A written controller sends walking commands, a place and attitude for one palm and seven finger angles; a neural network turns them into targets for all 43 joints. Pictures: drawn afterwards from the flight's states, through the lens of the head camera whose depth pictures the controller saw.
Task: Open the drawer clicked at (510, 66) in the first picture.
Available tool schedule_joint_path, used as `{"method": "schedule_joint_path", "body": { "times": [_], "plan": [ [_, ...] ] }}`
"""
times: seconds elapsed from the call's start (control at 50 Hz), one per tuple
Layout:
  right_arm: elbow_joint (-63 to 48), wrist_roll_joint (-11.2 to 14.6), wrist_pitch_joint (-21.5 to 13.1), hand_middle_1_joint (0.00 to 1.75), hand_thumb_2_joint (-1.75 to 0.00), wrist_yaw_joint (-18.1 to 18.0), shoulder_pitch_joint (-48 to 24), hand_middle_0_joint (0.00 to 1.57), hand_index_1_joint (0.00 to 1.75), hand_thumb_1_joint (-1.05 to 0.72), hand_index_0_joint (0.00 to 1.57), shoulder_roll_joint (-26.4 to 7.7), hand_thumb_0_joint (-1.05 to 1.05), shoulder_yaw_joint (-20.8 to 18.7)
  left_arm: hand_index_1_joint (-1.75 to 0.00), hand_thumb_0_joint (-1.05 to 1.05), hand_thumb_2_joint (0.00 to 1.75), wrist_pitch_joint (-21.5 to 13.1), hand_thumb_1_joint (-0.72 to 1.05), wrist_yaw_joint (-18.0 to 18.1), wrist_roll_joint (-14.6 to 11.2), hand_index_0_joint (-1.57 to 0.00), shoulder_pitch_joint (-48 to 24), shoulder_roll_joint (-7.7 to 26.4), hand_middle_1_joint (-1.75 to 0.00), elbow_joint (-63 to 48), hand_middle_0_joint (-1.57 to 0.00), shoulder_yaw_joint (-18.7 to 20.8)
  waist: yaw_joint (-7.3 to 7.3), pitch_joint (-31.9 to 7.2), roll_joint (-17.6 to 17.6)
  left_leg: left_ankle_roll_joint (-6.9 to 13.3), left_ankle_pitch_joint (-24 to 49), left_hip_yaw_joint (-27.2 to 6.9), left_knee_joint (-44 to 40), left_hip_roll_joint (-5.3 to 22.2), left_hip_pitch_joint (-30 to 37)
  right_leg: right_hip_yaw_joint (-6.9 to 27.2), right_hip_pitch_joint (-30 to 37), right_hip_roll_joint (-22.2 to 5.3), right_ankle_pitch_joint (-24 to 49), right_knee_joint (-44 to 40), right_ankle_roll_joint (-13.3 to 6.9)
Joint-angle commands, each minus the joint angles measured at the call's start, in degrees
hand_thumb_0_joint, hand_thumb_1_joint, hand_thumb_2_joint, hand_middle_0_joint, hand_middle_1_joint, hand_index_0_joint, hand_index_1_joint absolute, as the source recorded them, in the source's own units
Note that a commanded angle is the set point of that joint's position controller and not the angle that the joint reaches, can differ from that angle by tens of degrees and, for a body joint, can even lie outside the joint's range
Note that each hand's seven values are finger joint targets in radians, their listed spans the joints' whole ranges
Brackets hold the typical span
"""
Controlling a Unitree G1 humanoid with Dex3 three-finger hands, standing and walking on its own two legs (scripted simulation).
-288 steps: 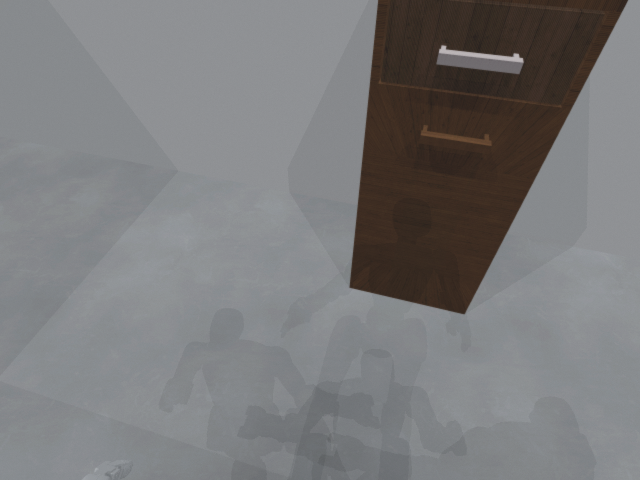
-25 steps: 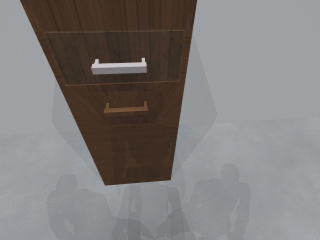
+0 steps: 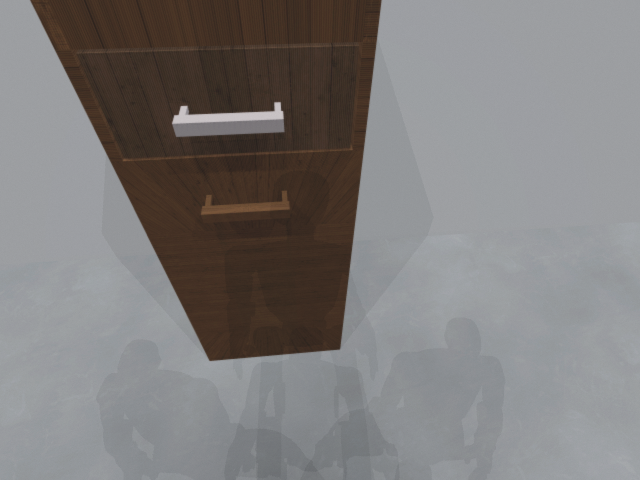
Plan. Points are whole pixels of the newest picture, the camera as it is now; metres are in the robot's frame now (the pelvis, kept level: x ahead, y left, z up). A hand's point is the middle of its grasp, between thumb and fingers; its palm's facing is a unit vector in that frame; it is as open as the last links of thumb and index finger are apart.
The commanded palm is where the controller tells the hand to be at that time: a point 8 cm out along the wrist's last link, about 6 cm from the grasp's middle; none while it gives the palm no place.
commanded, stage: look again from close up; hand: left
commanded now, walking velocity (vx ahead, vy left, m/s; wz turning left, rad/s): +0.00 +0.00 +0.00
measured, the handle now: (230, 116) +0.58 +0.17 +0.15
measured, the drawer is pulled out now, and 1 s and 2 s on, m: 0.00 0.00 0.00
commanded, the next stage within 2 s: shuffle to correct the standing spot in 0.38 s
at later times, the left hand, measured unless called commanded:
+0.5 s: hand out of the picture -0.02 +0.18 -0.18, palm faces +0.04 -0.98 -0.19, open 7.4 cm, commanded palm none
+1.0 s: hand out of the picture -0.05 +0.12 -0.20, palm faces +0.21 -0.97 -0.13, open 7.4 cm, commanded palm none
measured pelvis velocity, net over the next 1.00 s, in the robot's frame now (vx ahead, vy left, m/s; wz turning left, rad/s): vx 0.03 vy -0.02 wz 0.14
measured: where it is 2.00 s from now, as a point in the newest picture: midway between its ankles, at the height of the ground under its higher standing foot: outside the picture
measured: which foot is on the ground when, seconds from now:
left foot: down 0.00-1.00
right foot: down 0.00-1.00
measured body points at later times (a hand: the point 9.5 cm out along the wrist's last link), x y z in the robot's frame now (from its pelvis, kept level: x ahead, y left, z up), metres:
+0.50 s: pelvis -0.02 +0.01 +0.00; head -0.03 +0.01 +0.45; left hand -0.02 +0.23 -0.16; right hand -0.03 -0.21 -0.16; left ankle +0.00 +0.13 -0.74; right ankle +0.01 -0.12 -0.74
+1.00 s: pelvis +0.03 -0.02 -0.02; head +0.03 +0.00 +0.43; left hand -0.06 +0.17 -0.18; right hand +0.06 -0.24 -0.16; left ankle +0.03 +0.08 -0.74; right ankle +0.01 -0.12 -0.74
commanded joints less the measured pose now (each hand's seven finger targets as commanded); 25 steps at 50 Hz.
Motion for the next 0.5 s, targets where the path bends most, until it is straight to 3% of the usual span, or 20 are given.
{"method": "schedule_joint_path", "body": {
  "times": [0.0, 0.08, 0.14, 0.18, 0.22, 0.32, 0.46, 0.48],
  "plan": [
    [-3.88, -0.02, -0.96, 0.3, -0.9, -0.12, 5.01, 0.2, 0.3, -0.9, 0.2, -4.68, 0.0, -0.38, -0.3, 0.0, 0.9, -0.19, 0.9, -0.01, -0.34, -0.2, 2.97, 7.4, -0.3, -3.2, -0.2, 1.01, -0.96, -8.1, -0.73, 1.64, 9.31, -3.92, -1.54, 2.32, 1.53, 4.31, 2.09, -5.99, 12.72, 0.34, -2.43],
    [-5.21, -0.31, -0.4, 0.3, -0.9, -0.01, 3.95, 0.2, 0.3, -0.9, 0.2, -5.36, 0.0, -0.21, -0.3, 0.0, 0.9, 1.05, 0.9, -0.57, -0.03, -0.2, 2.31, 6.63, -0.3, -4.19, -0.2, 0.82, -0.26, 3.15, -0.85, 2.2, 2.28, -5.65, -5.02, 2.25, -5.23, 4.03, -4.07, -4.4, -1.21, -1.69, -2.12],
    [-5.39, -0.42, -0.19, 0.3, -0.9, 0.19, 4.31, 0.2, 0.3, -0.9, 0.2, -5.43, 0.0, -0.17, -0.3, 0.0, 0.9, 1.24, 0.9, -0.76, -0.02, -0.2, 2.73, 6.91, -0.3, -4.74, -0.2, 0.8, -0.19, 5.27, -0.81, 2.22, -1.94, -5.87, -6.53, 1.83, -6.39, 4.11, -5.43, -4.29, -3.9, -2.6, -2.03],
    [-5.57, -0.46, -0.09, 0.3, -0.9, 0.28, 4.63, 0.2, 0.3, -0.9, 0.2, -5.63, 0.0, -0.2, -0.3, 0.0, 0.9, 1.29, 0.9, -0.83, -0.1, -0.2, 2.84, 7.18, -0.3, -5.23, -0.2, 0.85, -0.19, 4.86, -2.07, 2.24, -3.26, -5.9, -6.85, 1.45, -6.25, 4.46, -5.57, -4.39, -5.0, -3.11, -1.95],
    [-5.44, -0.47, -0.2, 0.3, -0.9, 0.29, 4.85, 0.2, 0.3, -0.9, 0.2, -5.68, 0.0, -0.23, -0.3, 0.0, 0.9, 1.32, 0.9, -0.86, -0.09, -0.2, 2.74, 7.26, -0.3, -5.59, -0.2, 0.84, -0.22, 4.52, -0.61, 2.27, -3.48, -6.15, -7.58, 1.69, -5.83, 4.33, -5.44, -4.32, -4.5, -3.13, -1.87],
    [-5.25, -0.45, -0.57, 0.3, -0.9, 0.26, 5.08, 0.2, 0.3, -0.9, 0.2, -5.95, 0.0, -0.17, -0.3, 0.0, 0.9, 1.32, 0.9, -0.96, -0.16, -0.2, 3.39, 7.22, -0.3, -6.19, -0.2, 1.09, 0.18, 2.07, -0.02, 2.4, -3.73, -6.58, -8.83, 2.19, -5.58, 3.94, -3.19, -4.28, -2.05, -2.64, -1.67],
    [-4.08, -0.3, -0.62, 0.3, -0.9, 0.2, 5.69, 0.2, 0.3, -0.9, 0.2, -5.44, 0.0, -0.03, -0.3, 0.0, 0.9, 1.17, 0.9, -1.0, -0.16, -0.2, 4.38, 6.6, -0.3, -5.53, -0.2, 1.18, 0.36, 1.72, -0.25, 2.3, -4.32, -6.18, -9.13, 2.2, -5.66, 4.25, -2.91, -4.55, -1.57, -3.39, -1.7],
    [-3.72, -0.42, -0.49, 0.3, -0.9, 0.24, 5.91, 0.2, 0.3, -0.9, 0.2, -5.31, 0.0, -0.05, -0.3, 0.0, 0.9, 1.17, 0.9, -1.08, -0.11, -0.2, 4.81, 6.57, -0.3, -5.23, -0.2, 1.17, 0.23, 1.91, -0.69, 2.3, -6.74, -6.23, -9.0, 2.04, -5.64, 3.86, -3.22, -4.39, -4.52, -3.51, -1.66]
  ]
}}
